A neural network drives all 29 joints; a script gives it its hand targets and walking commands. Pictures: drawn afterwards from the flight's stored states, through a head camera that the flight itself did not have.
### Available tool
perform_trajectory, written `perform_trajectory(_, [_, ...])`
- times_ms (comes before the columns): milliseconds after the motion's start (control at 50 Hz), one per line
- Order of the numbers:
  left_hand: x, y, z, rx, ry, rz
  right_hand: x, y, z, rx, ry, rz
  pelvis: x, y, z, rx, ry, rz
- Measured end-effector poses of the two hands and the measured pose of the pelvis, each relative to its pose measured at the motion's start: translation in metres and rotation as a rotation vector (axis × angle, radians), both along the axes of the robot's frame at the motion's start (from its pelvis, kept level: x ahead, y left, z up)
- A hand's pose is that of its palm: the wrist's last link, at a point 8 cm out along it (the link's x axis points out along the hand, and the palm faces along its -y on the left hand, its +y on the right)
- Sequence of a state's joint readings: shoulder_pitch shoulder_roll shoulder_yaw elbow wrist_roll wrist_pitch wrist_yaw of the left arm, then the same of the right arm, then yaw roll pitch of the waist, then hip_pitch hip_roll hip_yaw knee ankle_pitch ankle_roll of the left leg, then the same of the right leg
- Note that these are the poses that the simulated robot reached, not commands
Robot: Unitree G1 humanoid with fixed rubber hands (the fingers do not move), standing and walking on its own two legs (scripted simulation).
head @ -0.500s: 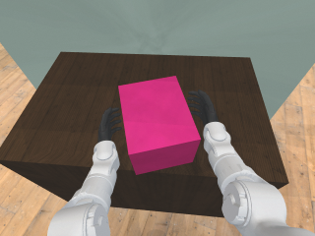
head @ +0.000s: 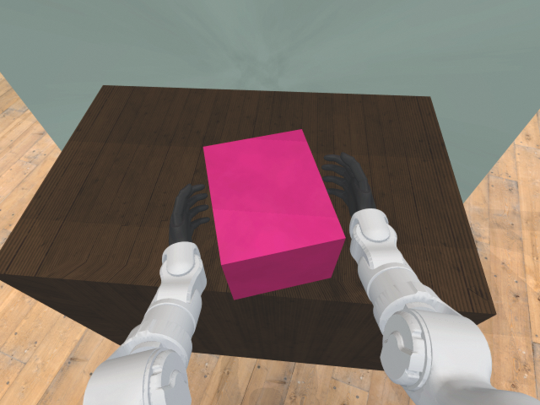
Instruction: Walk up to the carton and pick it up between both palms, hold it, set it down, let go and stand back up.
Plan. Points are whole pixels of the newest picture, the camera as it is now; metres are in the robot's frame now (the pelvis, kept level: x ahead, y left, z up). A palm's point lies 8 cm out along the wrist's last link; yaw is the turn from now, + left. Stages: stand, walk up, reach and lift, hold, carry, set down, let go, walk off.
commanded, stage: reach and lift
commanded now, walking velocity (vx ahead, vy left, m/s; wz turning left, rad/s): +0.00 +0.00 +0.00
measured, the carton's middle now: (268, 213) +0.45 +0.06 -0.04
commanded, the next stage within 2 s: none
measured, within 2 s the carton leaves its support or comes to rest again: leaves its support in 0.30 s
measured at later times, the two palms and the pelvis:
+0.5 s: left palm (182, 238) +0.36 +0.18 +0.01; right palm (358, 205) +0.43 -0.08 +0.04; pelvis -0.01 +0.00 +0.00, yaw +0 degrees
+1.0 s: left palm (165, 233) +0.35 +0.20 +0.04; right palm (345, 201) +0.42 -0.06 +0.07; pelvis -0.01 +0.01 +0.00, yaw +0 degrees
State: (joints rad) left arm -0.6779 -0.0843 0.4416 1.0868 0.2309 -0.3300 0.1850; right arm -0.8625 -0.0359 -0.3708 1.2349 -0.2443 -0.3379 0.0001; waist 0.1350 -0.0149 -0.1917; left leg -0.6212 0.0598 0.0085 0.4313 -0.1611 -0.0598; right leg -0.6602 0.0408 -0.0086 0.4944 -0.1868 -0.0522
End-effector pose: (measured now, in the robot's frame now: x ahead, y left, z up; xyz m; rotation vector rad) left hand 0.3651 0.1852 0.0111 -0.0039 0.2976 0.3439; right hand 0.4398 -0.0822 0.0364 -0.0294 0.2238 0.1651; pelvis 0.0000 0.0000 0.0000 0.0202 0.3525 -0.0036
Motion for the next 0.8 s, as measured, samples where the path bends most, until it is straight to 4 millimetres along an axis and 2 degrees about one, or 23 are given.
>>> perform_trajectory(460, [-0.005,-0.002,0.003,0.001,-0.031,0.026,-0.007,0.0,0.004,-0.001,-0.051,-0.003,-0.005,-0.001,0.001,-0.004,0.001,-0.003])
perform_trajectory(800, [-0.014,0.011,0.005,-0.068,-0.032,0.114,-0.013,0.019,0.011,-0.092,-0.055,0.011,-0.007,0.005,0.001,-0.011,-0.001,-0.002])
